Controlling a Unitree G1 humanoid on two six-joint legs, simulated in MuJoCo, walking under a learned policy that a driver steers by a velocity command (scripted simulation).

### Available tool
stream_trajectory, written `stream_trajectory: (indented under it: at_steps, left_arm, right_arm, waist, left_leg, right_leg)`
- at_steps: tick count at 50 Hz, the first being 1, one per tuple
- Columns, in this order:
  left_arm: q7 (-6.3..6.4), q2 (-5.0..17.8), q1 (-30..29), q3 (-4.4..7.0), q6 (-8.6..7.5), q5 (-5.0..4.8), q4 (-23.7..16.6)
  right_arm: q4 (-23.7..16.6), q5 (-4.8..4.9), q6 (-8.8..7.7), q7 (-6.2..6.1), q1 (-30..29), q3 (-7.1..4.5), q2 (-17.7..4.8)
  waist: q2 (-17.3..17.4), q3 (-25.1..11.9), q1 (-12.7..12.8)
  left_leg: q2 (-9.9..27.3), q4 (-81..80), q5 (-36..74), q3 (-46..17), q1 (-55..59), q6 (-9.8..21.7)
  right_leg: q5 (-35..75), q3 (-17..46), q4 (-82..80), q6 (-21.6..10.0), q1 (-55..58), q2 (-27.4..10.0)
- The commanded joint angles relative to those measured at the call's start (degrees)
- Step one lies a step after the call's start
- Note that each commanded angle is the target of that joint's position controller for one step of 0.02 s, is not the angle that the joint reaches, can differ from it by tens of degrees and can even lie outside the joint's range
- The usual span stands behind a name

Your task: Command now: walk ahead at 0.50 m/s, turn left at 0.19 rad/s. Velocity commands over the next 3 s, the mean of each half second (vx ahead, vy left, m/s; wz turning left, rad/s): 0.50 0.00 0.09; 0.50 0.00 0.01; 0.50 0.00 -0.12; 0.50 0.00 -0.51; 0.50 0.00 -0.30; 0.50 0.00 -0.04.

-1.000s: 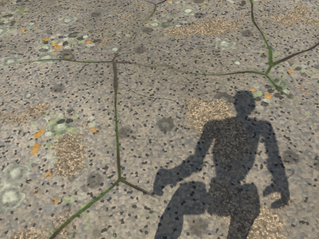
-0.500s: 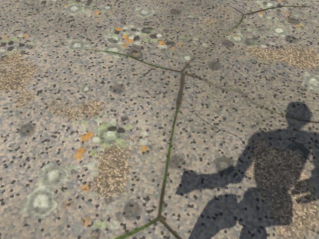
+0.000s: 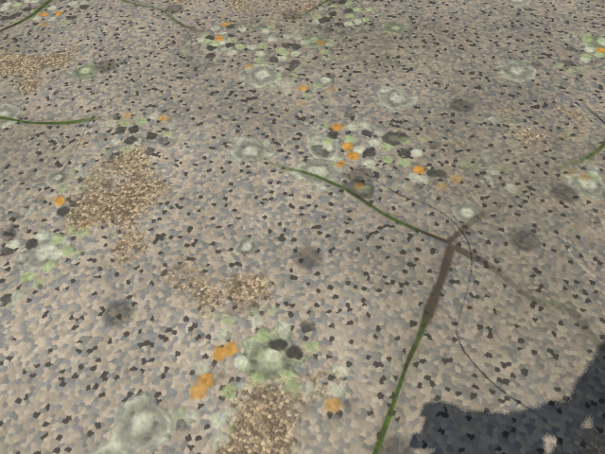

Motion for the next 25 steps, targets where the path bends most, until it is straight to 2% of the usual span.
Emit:
stream_trajectory:
  at_steps: [1,3,6,8,10,12,14,15,16,17,18,19,20,21,22,23,24,25]
  left_arm:
    - [0.35,6.74,0.57,1.26,-0.85,-0.48,-2.22]
    - [0.7,8.66,1.51,1.72,-0.66,-0.81,-1.31]
    - [0.99,9.85,2.96,1.85,0.04,-1.21,-0.14]
    - [0.99,10.32,4.64,1.8,0.44,-1.53,0.85]
    - [0.94,10.68,6.88,1.77,0.9,-1.78,2.01]
    - [0.98,11.08,8.01,1.83,1.5,-1.96,2.9]
    - [1.25,12.06,7.79,2.13,2.16,-2.08,3.44]
    - [1.43,12.67,6.76,2.25,2.45,-2.16,3.41]
    - [1.59,12.12,6.38,1.99,2.63,-2.18,3.38]
    - [1.75,10.1,5.8,1.07,2.49,-1.36,2.47]
    - [1.67,4.53,9.88,-0.76,1.48,-0.49,0.43]
    - [1.37,5.82,9.99,-0.75,0.33,-0.95,0.98]
    - [0.89,10.04,6.32,0.51,-0.21,-2.38,0.03]
    - [0.75,9.99,2.49,0.43,-0.36,-2.57,-0.78]
    - [0.86,9.3,0.69,0.48,-0.19,-1.78,-0.99]
    - [1.08,8.86,0.9,0.78,0.49,-1.1,-0.68]
    - [1.04,7.82,2.47,0.61,1.14,-1.12,-0.3]
    - [1.12,6.78,3.36,0.42,1.71,-1.03,0.14]
  right_arm:
    - [-4.83,-0.26,-0.95,0.26,-1.18,-0.96,-3.33]
    - [-6.07,-0.59,-1.08,0.3,-4.79,-0.32,-2.22]
    - [-6.85,-0.44,-1.55,0.76,-9.78,0.33,-1.09]
    - [-7.39,-0.14,-1.82,1.19,-12.99,0.45,-1.06]
    - [-8.28,0.24,-2.02,1.66,-15.93,0.4,-1.36]
    - [-9.29,0.47,-2.23,2.2,-17.96,0.23,-1.92]
    - [-9.53,0.43,-2.47,2.59,-17.21,-0.21,-3.1]
    - [-8.74,0.19,-2.57,2.54,-13.96,-0.79,-4.17]
    - [-6.58,-0.2,-2.49,2.19,-7.17,-1.95,-6.15]
    - [-4.39,-0.65,-2.31,1.58,2.46,-3.21,-9.26]
    - [-3.63,-1.82,-1.84,1.12,8.79,-4.43,-15.13]
    - [-2.95,-0.81,-1.6,1.34,10.34,-3.61,-12.26]
    - [-2.99,-0.39,-1.6,1.45,6.71,-2.43,-9.33]
    - [-3.41,-0.36,-1.57,1.49,3.24,-1.83,-7.64]
    - [-3.39,-0.77,-1.62,1.76,-0.01,-1.39,-6.35]
    - [-3.51,-1.22,-2.0,2.01,-2.3,-0.89,-4.77]
    - [-3.37,-1.29,-2.33,2.1,-3.4,-0.97,-4.94]
    - [-2.93,-1.02,-2.81,2.16,-3.64,-1.08,-5.01]
  waist:
    - [-8.14,-1.29,-0.52]
    - [-6.95,-0.44,0.21]
    - [-6.71,0.27,1.92]
    - [-6.74,0.9,3.16]
    - [-6.87,1.59,4.23]
    - [-7.24,2.4,4.26]
    - [-7.87,2.05,2.69]
    - [-7.99,0.29,0.27]
    - [-7.06,-3.95,-3.22]
    - [-5.03,-10.92,-7.47]
    - [7.8,-18.9,-7.12]
    - [12.67,-22.77,-7.45]
    - [8.24,-13.99,-6.96]
    - [4.81,-8.27,-5.77]
    - [1.86,-4.15,-4.0]
    - [1.81,-2.27,-2.04]
    - [3.65,-2.05,-0.54]
    - [3.6,-1.91,0.16]
  left_leg:
    - [4.96,-4.83,3.02,-0.81,-10.89,-0.77]
    - [5.63,-11.41,6.93,0.27,-12.17,-1.62]
    - [5.08,-22.23,16.04,1.84,-9.83,-2.01]
    - [3.91,-27.93,20.31,3.03,-7.14,-2.15]
    - [3.03,-31.15,21.45,3.65,-5.92,-1.87]
    - [2.45,-33.68,19.31,3.7,-5.87,-0.74]
    - [1.66,-36.08,15.9,4.08,-3.21,0.92]
    - [0.37,-37.92,15.49,5.28,2.18,2.02]
    - [-1.05,-39.49,16.28,6.56,12.34,3.58]
    - [3.79,-37.39,17.71,1.75,27.7,6.29]
    - [18.43,-39.02,11.61,-22.0,48.7,14.05]
    - [22.26,-46.67,4.51,-37.83,50.72,17.41]
    - [20.52,-47.89,0.65,-31.24,44.29,15.14]
    - [17.81,-49.02,2.46,-23.44,36.33,13.4]
    - [15.33,-51.18,6.15,-18.58,28.71,12.53]
    - [13.18,-53.35,9.74,-15.1,23.44,11.48]
    - [12.68,-55.01,12.73,-13.26,19.91,11.97]
    - [12.26,-56.15,15.81,-11.3,18.01,12.52]
  right_leg:
    - [5.86,17.52,-13.75,-10.56,9.49,-15.36]
    - [9.26,14.87,-15.3,-11.15,9.42,-15.65]
    - [11.4,9.8,-16.05,-9.73,9.25,-14.01]
    - [12.08,7.52,-15.56,-8.89,9.24,-13.39]
    - [12.04,7.45,-14.81,-8.58,10.79,-14.41]
    - [13.0,8.11,-13.41,-8.03,13.71,-16.07]
    - [17.52,8.27,-10.75,-7.01,16.29,-17.33]
    - [24.95,7.08,-6.94,-6.13,16.44,-16.72]
    - [32.61,4.67,0.96,-4.85,14.93,-14.4]
    - [27.81,2.33,13.82,-2.79,7.05,-11.83]
    - [4.2,-1.39,36.18,1.48,-15.17,-3.57]
    - [-22.38,5.59,45.75,1.65,-24.15,-1.26]
    - [-19.82,6.66,49.54,1.17,-29.49,-4.8]
    - [-14.74,5.02,47.9,0.77,-29.28,-7.39]
    - [-10.9,4.24,44.38,1.05,-27.41,-8.99]
    - [-7.68,4.71,41.47,1.17,-24.09,-10.55]
    - [-5.95,4.76,40.27,1.74,-21.06,-11.0]
    - [-4.9,4.44,39.13,2.37,-19.75,-11.09]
